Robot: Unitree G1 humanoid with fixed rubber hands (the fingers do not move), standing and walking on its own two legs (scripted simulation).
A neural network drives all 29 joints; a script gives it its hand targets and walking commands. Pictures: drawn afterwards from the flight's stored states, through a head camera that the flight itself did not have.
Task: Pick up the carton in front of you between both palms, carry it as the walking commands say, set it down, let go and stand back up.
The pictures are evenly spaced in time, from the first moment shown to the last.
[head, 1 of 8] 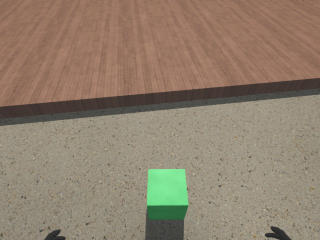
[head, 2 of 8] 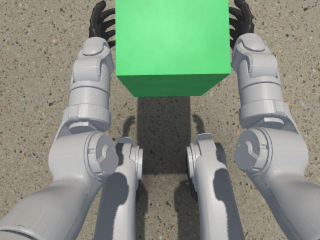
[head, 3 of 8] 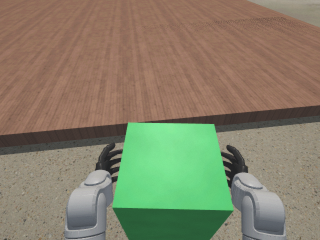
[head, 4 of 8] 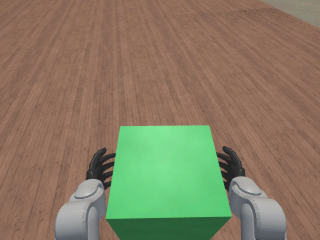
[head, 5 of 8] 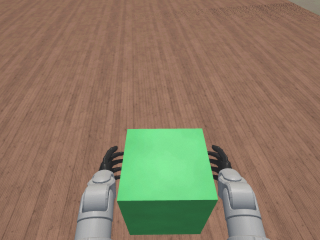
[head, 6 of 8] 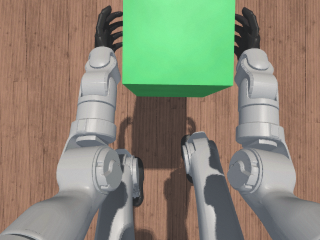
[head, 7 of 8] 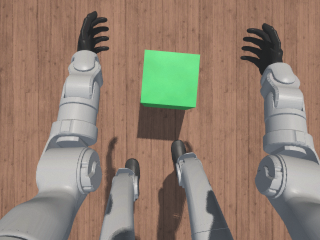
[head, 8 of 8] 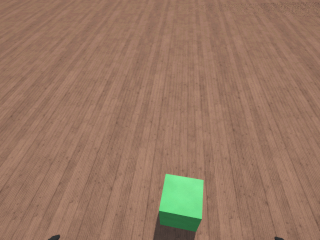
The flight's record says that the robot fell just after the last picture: no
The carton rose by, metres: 0.91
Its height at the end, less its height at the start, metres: +0.14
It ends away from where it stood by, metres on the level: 3.46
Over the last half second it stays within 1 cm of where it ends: yes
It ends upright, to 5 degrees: yes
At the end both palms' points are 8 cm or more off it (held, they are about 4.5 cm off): yes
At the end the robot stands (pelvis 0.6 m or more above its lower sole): yes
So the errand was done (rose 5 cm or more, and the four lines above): yes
